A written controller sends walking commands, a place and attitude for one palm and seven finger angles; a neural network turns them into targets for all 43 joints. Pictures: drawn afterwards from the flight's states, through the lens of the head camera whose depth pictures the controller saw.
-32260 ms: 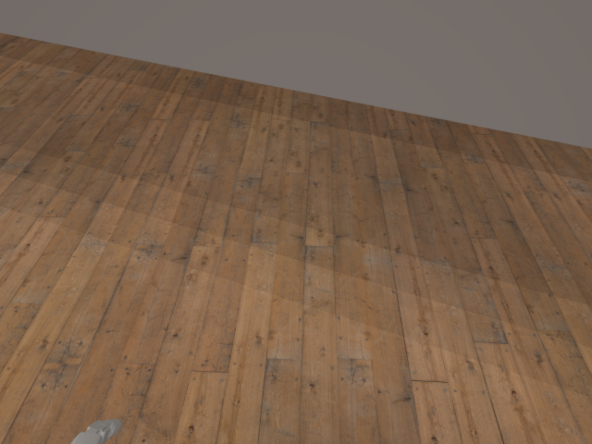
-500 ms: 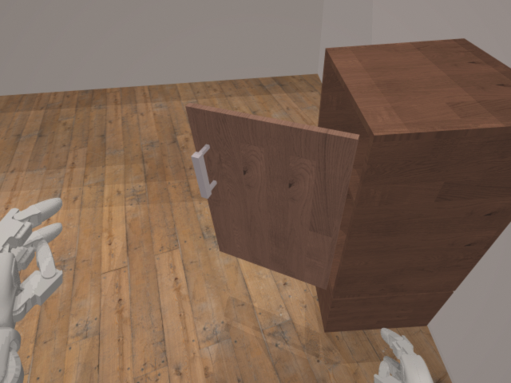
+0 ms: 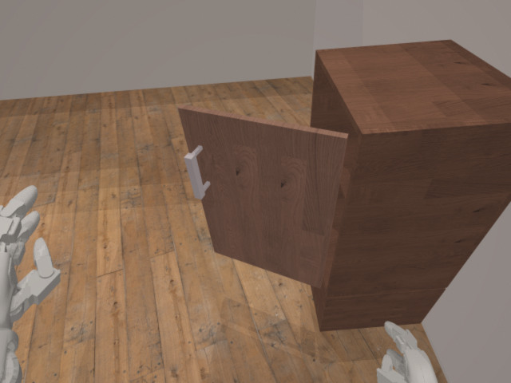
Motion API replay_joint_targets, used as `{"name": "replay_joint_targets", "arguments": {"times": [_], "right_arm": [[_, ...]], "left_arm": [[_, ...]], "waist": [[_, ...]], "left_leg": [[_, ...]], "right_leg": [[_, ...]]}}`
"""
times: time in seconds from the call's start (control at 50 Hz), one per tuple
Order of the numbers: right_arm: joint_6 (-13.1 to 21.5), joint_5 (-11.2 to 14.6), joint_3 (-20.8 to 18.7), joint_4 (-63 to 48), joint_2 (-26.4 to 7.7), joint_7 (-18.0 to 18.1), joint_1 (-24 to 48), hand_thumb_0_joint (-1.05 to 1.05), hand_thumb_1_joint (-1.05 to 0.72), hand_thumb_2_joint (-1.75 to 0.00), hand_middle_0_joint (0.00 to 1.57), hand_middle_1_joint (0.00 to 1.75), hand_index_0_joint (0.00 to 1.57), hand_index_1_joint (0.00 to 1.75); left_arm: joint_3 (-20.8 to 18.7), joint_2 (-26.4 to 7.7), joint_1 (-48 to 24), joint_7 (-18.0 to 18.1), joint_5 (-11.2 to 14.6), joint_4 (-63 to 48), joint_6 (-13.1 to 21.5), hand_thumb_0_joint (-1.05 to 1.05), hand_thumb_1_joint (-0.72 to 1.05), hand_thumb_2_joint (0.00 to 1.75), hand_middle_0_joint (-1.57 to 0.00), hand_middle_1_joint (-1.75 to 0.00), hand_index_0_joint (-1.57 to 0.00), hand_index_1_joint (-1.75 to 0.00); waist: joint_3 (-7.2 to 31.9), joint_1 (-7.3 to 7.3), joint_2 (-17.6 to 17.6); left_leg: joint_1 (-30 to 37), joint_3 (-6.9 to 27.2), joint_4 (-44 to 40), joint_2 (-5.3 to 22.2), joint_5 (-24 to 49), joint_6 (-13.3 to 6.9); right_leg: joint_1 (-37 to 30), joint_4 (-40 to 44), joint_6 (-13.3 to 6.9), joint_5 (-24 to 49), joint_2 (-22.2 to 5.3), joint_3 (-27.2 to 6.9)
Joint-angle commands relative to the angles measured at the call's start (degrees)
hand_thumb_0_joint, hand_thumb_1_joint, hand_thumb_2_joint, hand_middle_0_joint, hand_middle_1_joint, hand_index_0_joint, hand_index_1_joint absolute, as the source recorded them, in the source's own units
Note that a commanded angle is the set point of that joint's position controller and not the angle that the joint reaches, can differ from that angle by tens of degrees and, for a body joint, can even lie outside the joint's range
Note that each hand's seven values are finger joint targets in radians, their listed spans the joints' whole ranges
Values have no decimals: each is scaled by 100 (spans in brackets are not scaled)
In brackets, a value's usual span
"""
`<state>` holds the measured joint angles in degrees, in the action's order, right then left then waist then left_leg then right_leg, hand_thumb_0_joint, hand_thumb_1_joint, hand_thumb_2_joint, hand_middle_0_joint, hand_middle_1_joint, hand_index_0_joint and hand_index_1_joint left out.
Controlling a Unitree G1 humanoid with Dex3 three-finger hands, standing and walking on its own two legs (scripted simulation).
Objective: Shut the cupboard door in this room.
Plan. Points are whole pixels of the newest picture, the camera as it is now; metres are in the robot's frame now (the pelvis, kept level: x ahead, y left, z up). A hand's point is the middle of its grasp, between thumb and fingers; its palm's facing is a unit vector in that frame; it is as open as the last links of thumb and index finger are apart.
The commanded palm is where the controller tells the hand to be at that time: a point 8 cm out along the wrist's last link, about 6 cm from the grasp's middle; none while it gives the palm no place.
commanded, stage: step back with the hand held close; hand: left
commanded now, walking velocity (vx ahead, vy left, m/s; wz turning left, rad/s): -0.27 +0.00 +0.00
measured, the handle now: (199, 172) +0.63 +0.23 -0.05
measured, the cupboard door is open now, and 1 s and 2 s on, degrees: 63 63 63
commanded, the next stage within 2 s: stop stepping back and stand still in 1.30 s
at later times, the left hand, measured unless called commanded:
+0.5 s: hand (21, 299) +0.16 +0.29 +0.16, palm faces +0.39 -0.77 -0.51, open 7.4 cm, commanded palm +0.10 +0.33 +0.17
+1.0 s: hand out of the picture +0.08 +0.27 +0.16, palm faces +0.46 -0.78 -0.43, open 7.4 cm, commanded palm +0.02 +0.31 +0.17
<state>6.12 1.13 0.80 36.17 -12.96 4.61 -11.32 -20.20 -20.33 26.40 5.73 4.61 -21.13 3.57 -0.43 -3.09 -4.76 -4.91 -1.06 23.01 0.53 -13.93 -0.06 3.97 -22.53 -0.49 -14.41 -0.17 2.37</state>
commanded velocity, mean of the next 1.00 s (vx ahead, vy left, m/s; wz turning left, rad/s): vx -0.30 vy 0.00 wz -0.03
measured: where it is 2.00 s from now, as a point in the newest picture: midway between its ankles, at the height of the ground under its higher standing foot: outside the picture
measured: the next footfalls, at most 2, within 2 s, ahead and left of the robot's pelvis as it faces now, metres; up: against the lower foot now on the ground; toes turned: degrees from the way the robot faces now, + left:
right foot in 1.24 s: -0.10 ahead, -0.10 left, +0.00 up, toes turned +13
left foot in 1.48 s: -0.12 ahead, +0.11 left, +0.00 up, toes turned +9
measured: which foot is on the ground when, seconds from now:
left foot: down 0.00-1.00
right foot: down 0.00-1.00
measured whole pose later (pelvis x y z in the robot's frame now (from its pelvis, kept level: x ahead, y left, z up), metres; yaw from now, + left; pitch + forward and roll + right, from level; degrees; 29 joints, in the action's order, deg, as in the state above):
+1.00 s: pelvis -0.11 +0.01 -0.02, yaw +2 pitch +1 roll -2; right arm 3.5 -0.4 -0.9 35.1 -13.2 4.4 -13.7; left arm -23.4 -23.7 29.8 9.7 2.2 -27.4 15.1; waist 0.7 0.4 -0.7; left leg -26.9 1.6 35.8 0.4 -15.5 -1.3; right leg 22.2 -28.4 -0.1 -7.3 0.4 3.5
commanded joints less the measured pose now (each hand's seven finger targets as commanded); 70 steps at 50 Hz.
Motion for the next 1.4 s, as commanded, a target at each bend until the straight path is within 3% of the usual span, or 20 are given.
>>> {"name": "replay_joint_targets", "arguments": {"times": [0.0,0.18,0.22,0.34,0.5,0.52,0.7,0.86,0.9,0.96,1.02,1.08,1.12,1.18,1.22,1.24,1.26,1.28,1.34,1.38], "right_arm": [[31,-1,-251,-1005,-670,4,754,0,-90,-90,20,30,20,30],[-383,-29,-401,-1221,-717,66,662,0,-90,-90,20,30,20,30],[-450,-33,-419,-1262,-750,111,687,0,-90,-90,20,30,20,30],[-567,-9,-434,-1355,-750,150,583,0,-90,-90,20,30,20,30],[-479,-2,-433,-1362,-841,153,565,0,-90,-90,20,30,20,30],[-449,-21,-453,-1339,-880,164,583,0,-90,-90,20,30,20,30],[-94,-71,-418,-1283,-885,165,421,0,-90,-90,20,30,20,30],[78,-145,-426,-1056,-763,58,224,0,-90,-90,20,30,20,30],[52,-136,-435,-963,-722,37,180,0,-90,-90,20,30,20,30],[-12,-124,-409,-951,-715,56,210,0,-90,-90,20,30,20,30],[-46,-98,-459,-987,-807,92,258,0,-90,-90,20,30,20,30],[26,-59,-458,-1095,-831,127,355,0,-90,-90,20,30,20,30],[136,-83,-521,-1091,-842,128,392,0,-90,-90,20,30,20,30],[275,-111,-588,-1153,-1044,96,556,0,-90,-90,20,30,20,30],[302,-160,-565,-1049,-921,29,393,0,-90,-90,20,30,20,30],[329,-121,-514,-1057,-751,13,441,0,-90,-90,20,30,20,30],[334,-96,-476,-991,-636,-8,429,0,-90,-90,20,30,20,30],[296,-115,-468,-874,-578,-31,345,0,-90,-90,20,30,20,30],[124,-113,-492,-786,-468,7,418,0,-90,-90,20,30,20,30],[44,-141,-419,-792,-423,55,497,0,-90,-90,20,30,20,30]], "left_arm": [[-909,-1241,-335,103,-36,-877,630,0,90,90,-20,-30,-20,-30],[-1068,-1440,357,203,2,-1529,882,0,90,90,-20,-30,-20,-30],[-1256,-1651,385,235,19,-1612,869,0,90,90,-20,-30,-20,-30],[-1096,-1450,630,259,37,-1563,834,0,90,90,-20,-30,-20,-30],[-1091,-1446,501,319,-66,-1466,970,0,90,90,-20,-30,-20,-30],[-1302,-1668,475,336,-106,-1499,1011,0,90,90,-20,-30,-20,-30],[-1157,-1439,133,380,-279,-1881,1302,0,90,90,-20,-30,-20,-30],[-1047,-1481,-72,459,-272,-1785,1469,0,90,90,-20,-30,-20,-30],[-1028,-1523,-40,509,-234,-1715,1483,0,90,90,-20,-30,-20,-30],[-1051,-1566,34,558,-206,-1695,1490,0,90,90,-20,-30,-20,-30],[-1347,-1766,242,595,-242,-1728,1538,0,90,90,-20,-30,-20,-30],[-1482,-1780,391,542,-225,-2153,1597,0,90,90,-20,-30,-20,-30],[-1664,-1896,688,482,-241,-2051,1639,0,90,90,-20,-30,-20,-30],[-1766,-1732,792,377,-441,-1561,1691,0,90,90,-20,-30,-20,-30],[-1779,-1811,766,332,-362,-1651,1694,0,90,90,-20,-30,-20,-30],[-1530,-1681,617,327,-219,-1879,1689,0,90,90,-20,-30,-20,-30],[-1539,-1830,682,372,-127,-1936,1729,0,90,90,-20,-30,-20,-30],[-1465,-1824,692,413,-113,-1917,1699,0,90,90,-20,-30,-20,-30],[-1264,-1847,364,516,-177,-2085,1504,0,90,90,-20,-30,-20,-30],[-1144,-1794,-77,516,-226,-2111,1442,0,90,90,-20,-30,-20,-30]], "waist": [[89,196,475],[1140,247,274],[1201,234,225],[1176,255,167],[684,288,98],[682,271,73],[538,287,-443],[273,396,503],[389,427,703],[381,448,447],[536,438,-33],[956,360,-689],[1190,298,-923],[557,258,-1182],[610,310,-412],[657,361,310],[828,407,704],[1172,446,907],[1207,454,1257],[657,481,1304]], "left_leg": [[-577,132,135,50,712,-234],[-549,190,116,113,2178,-179],[-554,197,116,133,2420,-175],[-956,317,-45,258,2403,-172],[-2549,546,-513,374,-274,-367],[-2743,581,-582,382,-602,-401],[-4214,846,-725,624,-2235,-595],[-2833,358,609,55,-1527,-209],[-2211,204,940,-80,-1160,-100],[-2181,382,608,-4,-1209,-119],[-2886,764,-165,284,-1748,-285],[-3753,1356,-1067,820,-1479,-520],[-3842,1368,-1053,1002,-1300,-637],[-6011,1703,-1397,1498,-3806,-1008],[-4912,1198,-522,1085,-2529,-763],[-3761,922,151,689,-1560,-485],[-2366,459,930,343,-483,-176],[-1463,98,1455,102,67,46],[-1151,56,2411,-110,-471,175],[-1150,132,2060,-72,-464,141]], "right_leg": [[705,677,5,933,-449,-411],[249,-87,90,2278,-349,-87],[242,-173,119,2480,-305,-70],[130,-449,171,2303,-174,-13],[-224,-507,230,1149,-22,-180],[-340,-541,237,1127,16,-203],[-1005,-1244,240,744,204,-329],[1212,320,-66,-1066,-441,-1043],[1776,680,-132,-1383,-625,-1015],[1861,619,-51,-1526,-440,-690],[995,62,98,-1205,-29,-418],[-491,-1497,228,513,596,-118],[-856,-1789,228,806,688,-208],[-2033,-2583,235,138,853,-449],[-1085,-1731,76,764,474,-815],[50,-1093,-89,1113,122,-1290],[1271,-331,-230,1442,-470,-1885],[1797,90,-306,1654,-860,-2050],[2183,476,-590,1811,-1348,-2273],[2524,544,-521,1327,-1176,-1996]]}}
